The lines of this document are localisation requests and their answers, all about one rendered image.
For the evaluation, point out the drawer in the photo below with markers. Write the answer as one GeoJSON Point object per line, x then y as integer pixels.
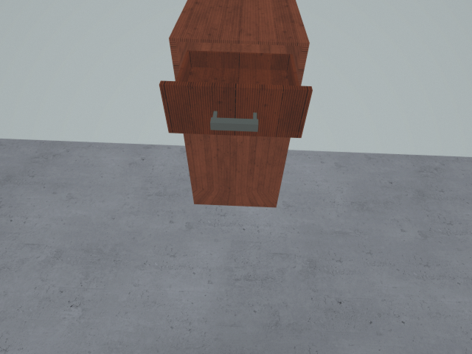
{"type": "Point", "coordinates": [236, 84]}

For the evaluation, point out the cabinet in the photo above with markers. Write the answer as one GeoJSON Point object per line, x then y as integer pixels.
{"type": "Point", "coordinates": [238, 170]}

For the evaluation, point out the handle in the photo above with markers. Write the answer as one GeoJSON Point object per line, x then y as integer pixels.
{"type": "Point", "coordinates": [233, 124]}

